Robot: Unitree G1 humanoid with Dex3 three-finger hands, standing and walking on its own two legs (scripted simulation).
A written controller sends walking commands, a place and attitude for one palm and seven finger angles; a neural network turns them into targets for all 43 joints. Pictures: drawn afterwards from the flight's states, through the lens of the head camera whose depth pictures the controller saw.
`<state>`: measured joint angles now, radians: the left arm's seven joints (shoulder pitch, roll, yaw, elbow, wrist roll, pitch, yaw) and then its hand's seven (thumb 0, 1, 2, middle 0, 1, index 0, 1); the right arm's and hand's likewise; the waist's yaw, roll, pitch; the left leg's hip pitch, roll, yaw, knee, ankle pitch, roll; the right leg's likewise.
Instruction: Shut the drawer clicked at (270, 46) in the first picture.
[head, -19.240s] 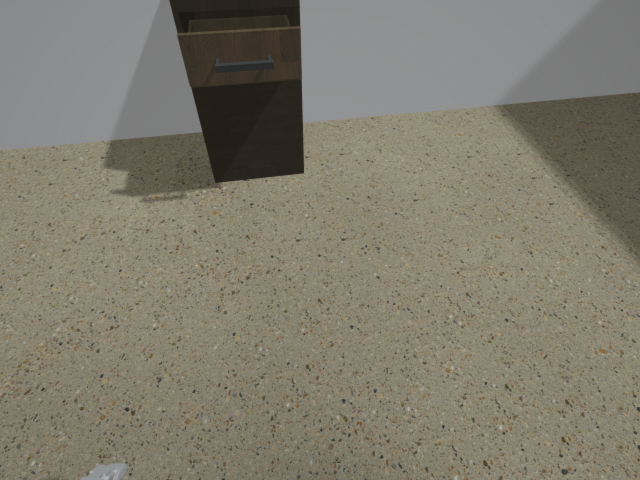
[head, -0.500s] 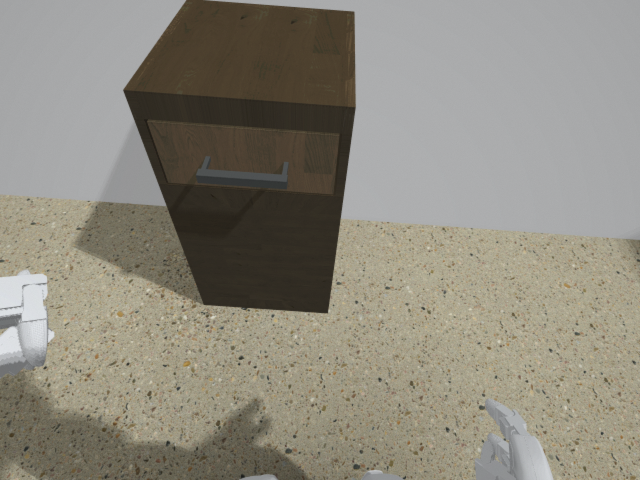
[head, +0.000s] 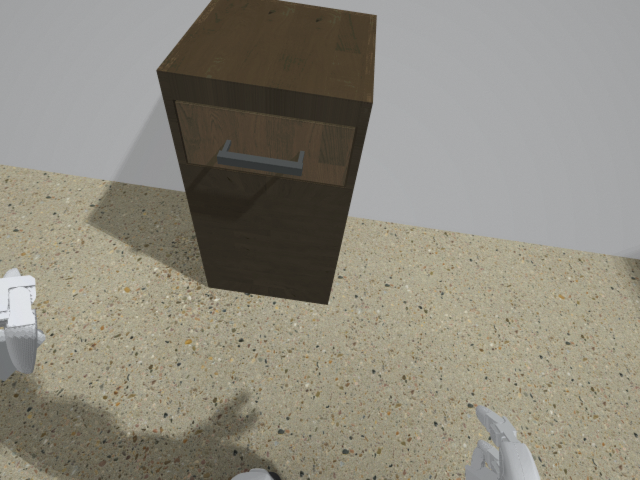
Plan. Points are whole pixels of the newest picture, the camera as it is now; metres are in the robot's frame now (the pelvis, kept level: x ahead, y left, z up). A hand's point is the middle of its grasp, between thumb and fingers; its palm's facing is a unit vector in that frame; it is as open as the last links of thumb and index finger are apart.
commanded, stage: step back with the hand held close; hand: left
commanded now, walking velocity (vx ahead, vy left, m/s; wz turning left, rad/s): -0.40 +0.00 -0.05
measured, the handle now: (262, 156) +0.76 +0.16 -0.10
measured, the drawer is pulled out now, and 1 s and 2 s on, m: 0.00 0.00 0.00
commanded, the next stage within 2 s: stop stepping back and stand still in 0.18 s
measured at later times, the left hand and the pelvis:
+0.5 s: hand out of the picture +0.10 +0.20 +0.17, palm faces +0.23 -0.85 -0.48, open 3.2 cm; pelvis -0.10 -0.03 +0.00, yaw -5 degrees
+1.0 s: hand out of the picture +0.09 +0.21 +0.17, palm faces +0.35 -0.84 -0.41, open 3.2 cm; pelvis -0.12 -0.02 +0.00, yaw -4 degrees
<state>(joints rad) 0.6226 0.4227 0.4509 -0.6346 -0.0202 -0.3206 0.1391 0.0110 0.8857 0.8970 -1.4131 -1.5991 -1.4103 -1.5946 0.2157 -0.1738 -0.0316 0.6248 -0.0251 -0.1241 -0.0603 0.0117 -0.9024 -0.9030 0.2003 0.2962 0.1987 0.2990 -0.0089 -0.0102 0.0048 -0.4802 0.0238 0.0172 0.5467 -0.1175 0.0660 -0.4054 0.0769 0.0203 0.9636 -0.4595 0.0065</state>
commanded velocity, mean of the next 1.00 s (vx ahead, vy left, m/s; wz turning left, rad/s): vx -0.02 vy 0.01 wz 0.01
